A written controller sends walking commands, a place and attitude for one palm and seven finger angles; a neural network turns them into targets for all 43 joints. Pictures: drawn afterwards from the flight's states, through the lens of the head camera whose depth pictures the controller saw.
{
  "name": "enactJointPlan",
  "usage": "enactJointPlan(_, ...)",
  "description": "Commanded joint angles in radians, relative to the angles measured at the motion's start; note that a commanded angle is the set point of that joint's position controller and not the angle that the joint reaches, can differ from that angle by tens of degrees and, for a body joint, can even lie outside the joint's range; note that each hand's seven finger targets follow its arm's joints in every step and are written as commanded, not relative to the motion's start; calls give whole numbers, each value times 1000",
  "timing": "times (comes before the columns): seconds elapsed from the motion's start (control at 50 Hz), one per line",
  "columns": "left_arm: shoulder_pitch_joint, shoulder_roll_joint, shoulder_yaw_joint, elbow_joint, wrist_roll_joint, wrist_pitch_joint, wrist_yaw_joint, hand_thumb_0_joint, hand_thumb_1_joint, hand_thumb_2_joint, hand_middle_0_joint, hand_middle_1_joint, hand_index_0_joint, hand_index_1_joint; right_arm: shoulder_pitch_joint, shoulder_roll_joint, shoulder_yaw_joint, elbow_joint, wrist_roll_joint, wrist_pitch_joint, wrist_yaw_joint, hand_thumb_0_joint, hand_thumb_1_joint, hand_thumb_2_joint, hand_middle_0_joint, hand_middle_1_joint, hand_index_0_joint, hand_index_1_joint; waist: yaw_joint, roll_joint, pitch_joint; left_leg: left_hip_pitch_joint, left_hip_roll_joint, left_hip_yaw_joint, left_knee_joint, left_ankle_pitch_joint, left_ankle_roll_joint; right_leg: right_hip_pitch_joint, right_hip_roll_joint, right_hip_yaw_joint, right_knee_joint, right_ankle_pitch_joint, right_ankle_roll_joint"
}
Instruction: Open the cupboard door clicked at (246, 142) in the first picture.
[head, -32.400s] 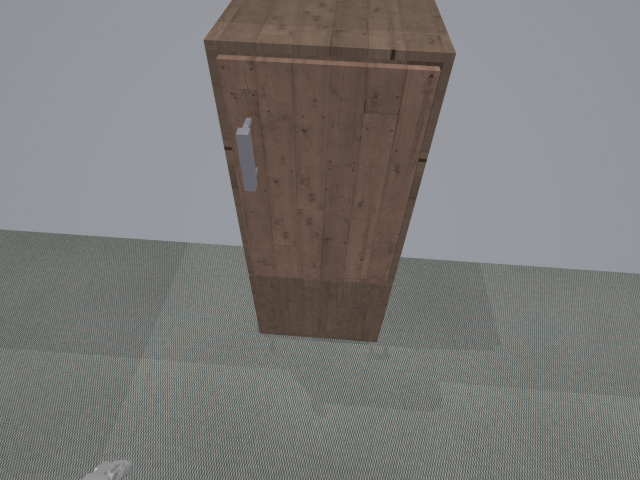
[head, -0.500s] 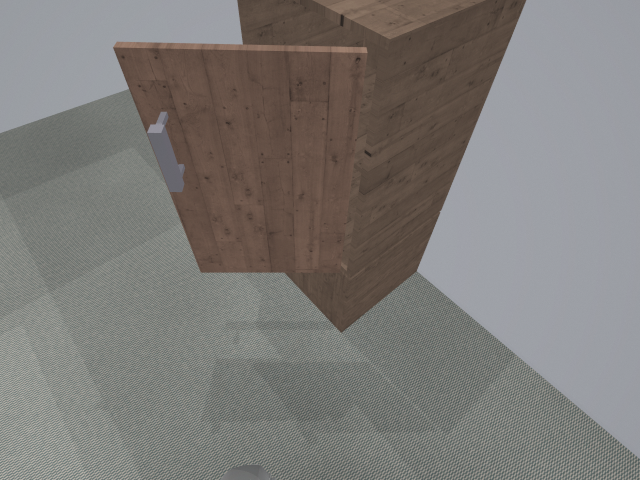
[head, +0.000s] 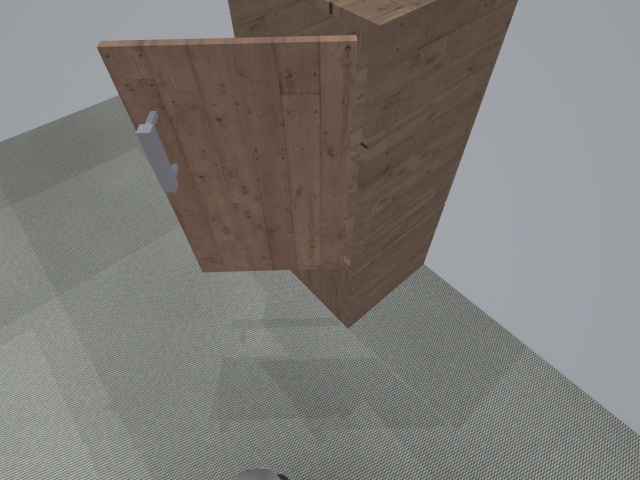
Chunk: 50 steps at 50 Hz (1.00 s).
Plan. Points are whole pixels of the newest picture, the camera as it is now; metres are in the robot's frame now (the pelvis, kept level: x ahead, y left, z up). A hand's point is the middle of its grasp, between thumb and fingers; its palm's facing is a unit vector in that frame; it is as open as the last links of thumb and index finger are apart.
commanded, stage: come to a stop and stand still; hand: left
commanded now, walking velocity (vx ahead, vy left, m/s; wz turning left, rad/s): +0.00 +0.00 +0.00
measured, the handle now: (161, 152) +0.59 +0.32 +0.04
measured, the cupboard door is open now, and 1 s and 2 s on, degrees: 50 50 50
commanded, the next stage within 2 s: look again from close up in 0.60 s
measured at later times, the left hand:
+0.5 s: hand out of the picture -0.01 +0.15 -0.17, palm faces +0.08 -0.98 -0.17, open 7.3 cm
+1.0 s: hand out of the picture +0.00 +0.20 -0.16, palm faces +0.06 -0.96 -0.27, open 7.4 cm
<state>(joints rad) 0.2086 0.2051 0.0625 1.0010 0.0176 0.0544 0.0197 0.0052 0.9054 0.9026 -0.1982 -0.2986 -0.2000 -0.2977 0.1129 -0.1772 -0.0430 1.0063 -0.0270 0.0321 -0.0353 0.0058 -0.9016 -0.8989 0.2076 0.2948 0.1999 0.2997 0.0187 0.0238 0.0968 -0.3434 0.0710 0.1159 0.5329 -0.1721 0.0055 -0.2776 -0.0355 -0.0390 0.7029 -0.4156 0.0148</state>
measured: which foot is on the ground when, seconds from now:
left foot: down 0.00-0.02, up 0.04-0.28, down 0.30-1.00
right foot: up 0.00-0.00, down 0.02-1.00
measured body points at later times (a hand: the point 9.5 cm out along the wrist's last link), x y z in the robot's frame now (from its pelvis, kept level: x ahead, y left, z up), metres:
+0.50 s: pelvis -0.03 -0.03 +0.01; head -0.03 -0.02 +0.46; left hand -0.02 +0.20 -0.15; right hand -0.03 -0.25 -0.15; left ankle -0.05 +0.09 -0.73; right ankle -0.02 -0.13 -0.73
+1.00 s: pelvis -0.04 -0.01 +0.01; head -0.07 -0.02 +0.45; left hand -0.01 +0.25 -0.14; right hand +0.01 -0.27 -0.14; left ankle -0.05 +0.09 -0.73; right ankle -0.02 -0.13 -0.73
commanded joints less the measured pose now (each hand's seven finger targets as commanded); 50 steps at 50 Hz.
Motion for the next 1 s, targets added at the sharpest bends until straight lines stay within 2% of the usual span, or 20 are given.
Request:
enactJointPlan(0.0,134,157,16,-21,20,-29,10,0,900,900,-200,-300,-200,-300,42,-71,-34,-62,22,12,11,0,-900,-900,200,300,200,300,1,-305,-72,-95,-32,-40,84,-286,-20,66,-245,295,-472,65,-96)
enactJointPlan(0.02,71,178,8,-46,12,-33,11,0,900,900,-200,-300,-200,-300,-5,-88,-32,-76,18,23,22,0,-900,-900,200,300,200,300,16,-303,-20,-44,-40,-80,233,-358,-20,-104,-329,347,-548,-49,-170)
enactJointPlan(0.04,16,183,0,-65,16,-32,8,0,900,900,-200,-300,-200,-300,-1,-83,-34,-72,15,23,34,0,-900,-900,200,300,200,300,-6,-226,-8,-18,-53,-104,328,-344,-12,-176,-302,303,-547,-122,-185)
enactJointPlan(0.08,-19,124,-4,-56,11,-46,13,0,900,900,-200,-300,-200,-300,32,-80,-35,-36,10,26,29,0,-900,-900,200,300,200,300,-25,-286,9,-45,-34,-126,377,-276,-6,-126,-237,256,-505,49,-166)
enactJointPlan(0.12,-16,119,-9,-50,7,-55,10,0,900,900,-200,-300,-200,-300,86,-70,-29,-1,14,15,29,0,-900,-900,200,300,200,300,-35,-200,-9,-38,-44,-107,368,-244,-16,-45,-204,179,-452,246,-166)
enactJointPlan(0.18,45,123,-7,-16,5,-67,13,0,900,900,-200,-300,-200,-300,103,-48,-17,22,19,0,21,0,-900,-900,200,300,200,300,-11,-140,-77,14,-48,-78,146,-257,-33,119,-198,158,-374,475,-176)
enactJointPlan(0.24,50,109,-13,19,-12,-69,12,0,900,900,-200,-300,-200,-300,174,-40,-2,66,18,-22,9,0,-900,-900,200,300,200,300,-29,-96,-117,185,-40,-110,-163,-27,-25,122,-161,148,-297,476,-113)
enactJointPlan(0.28,72,56,-26,32,-21,-68,5,0,900,900,-200,-300,-200,-300,160,-91,0,73,12,-41,-3,0,-900,-900,200,300,200,300,3,38,-124,204,88,-234,-169,173,26,101,-69,91,-299,361,-46)
enactJointPlan(0.32,54,52,-26,39,-17,-67,6,0,900,900,-200,-300,-200,-300,157,-103,8,83,7,-36,-10,0,-900,-900,200,300,200,300,1,-15,-106,148,80,-194,-155,101,17,148,-67,95,-349,346,-40)
enactJointPlan(0.34,30,67,-25,56,-16,-60,6,0,900,900,-200,-300,-200,-300,157,-88,11,98,10,-38,-8,0,-900,-900,200,300,200,300,-6,62,-100,144,56,-186,-176,116,8,158,-78,80,-327,361,-48)
enactJointPlan(0.36,32,67,-25,60,-17,-57,6,0,900,900,-200,-300,-200,-300,160,-79,16,103,11,-36,-8,0,-900,-900,200,300,200,300,-2,76,-85,130,57,-184,-196,70,7,165,-71,78,-333,319,-50)
enactJointPlan(0.44,49,57,-30,83,-14,-52,3,0,900,900,-200,-300,-200,-300,174,-69,20,109,10,-30,-7,0,-900,-900,200,300,200,300,-1,24,-8,81,37,-175,-239,-92,6,140,-63,88,-386,194,-48)
enactJointPlan(0.56,70,44,-35,100,-12,-58,5,0,900,900,-200,-300,-200,-300,218,-51,22,117,10,-31,-5,0,-900,-900,200,300,200,300,-14,-75,3,123,14,-152,-231,-99,8,89,-72,107,-426,131,-46)
enactJointPlan(0.66,97,32,-38,112,-12,-63,8,0,900,900,-200,-300,-200,-300,236,-40,26,124,11,-36,-6,0,-900,-900,200,300,200,300,-14,-53,-4,136,16,-149,-233,-82,10,83,-71,104,-417,154,-46)
enactJointPlan(0.68,87,220,-49,9,6,-88,13,0,900,900,-200,-300,-200,-300,148,-200,12,-14,6,-47,11,0,-900,-900,200,300,200,300,-43,-17,82,110,-12,-178,-188,52,14,18,-43,90,-324,246,-62)
enactJointPlan(0.7,113,144,-25,10,-2,-97,20,0,900,900,-200,-300,-200,-300,156,-171,-4,-28,0,-75,3,0,-900,-900,200,300,200,300,-15,75,-120,133,25,-175,-124,17,29,82,-81,115,-293,214,-64)
enactJointPlan(0.74,116,144,-22,2,1,-97,18,0,900,900,-200,-300,-200,-300,186,-159,-11,-20,5,-81,-10,0,-900,-900,200,300,200,300,-31,85,-223,159,17,-174,-90,55,36,138,-84,107,-278,301,-82)
enactJointPlan(0.78,119,125,-23,-10,3,-89,17,0,900,900,-200,-300,-200,-300,201,-140,-6,-33,5,-71,-7,0,-900,-900,200,300,200,300,-34,-38,-175,114,8,-168,-73,1,39,115,-85,115,-296,254,-81)
enactJointPlan(0.82,95,141,-16,-21,3,-88,16,0,900,900,-200,-300,-200,-300,195,-166,-15,-41,8,-71,-6,0,-900,-900,200,300,200,300,-39,-78,-88,90,7,-167,-86,-5,42,61,-87,118,-303,232,-85)
enactJointPlan(0.98,47,192,-17,-42,-1,-86,9,0,900,900,-200,-300,-200,-300,122,-239,-9,-58,7,-76,4,0,-900,-900,200,300,200,300,-16,-2,-24,63,43,-204,-174,30,52,78,-65,79,-281,284,-60)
